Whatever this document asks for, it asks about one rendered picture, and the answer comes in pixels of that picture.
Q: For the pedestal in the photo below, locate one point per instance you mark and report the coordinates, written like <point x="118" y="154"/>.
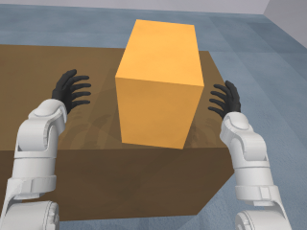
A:
<point x="98" y="176"/>

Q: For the carton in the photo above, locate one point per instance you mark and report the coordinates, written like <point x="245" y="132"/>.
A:
<point x="159" y="84"/>

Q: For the robot left hand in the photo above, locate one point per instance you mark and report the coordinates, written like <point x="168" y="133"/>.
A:
<point x="64" y="90"/>

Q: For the right robot upper arm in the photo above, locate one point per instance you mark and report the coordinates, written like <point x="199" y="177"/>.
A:
<point x="260" y="220"/>

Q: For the robot right hand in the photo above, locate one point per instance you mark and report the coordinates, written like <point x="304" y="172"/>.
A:
<point x="231" y="99"/>

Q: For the robot right forearm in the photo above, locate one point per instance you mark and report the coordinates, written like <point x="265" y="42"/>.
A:
<point x="251" y="164"/>

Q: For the left robot upper arm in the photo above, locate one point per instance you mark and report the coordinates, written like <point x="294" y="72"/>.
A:
<point x="39" y="215"/>

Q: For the robot left forearm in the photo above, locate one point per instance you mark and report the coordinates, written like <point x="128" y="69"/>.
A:
<point x="33" y="172"/>

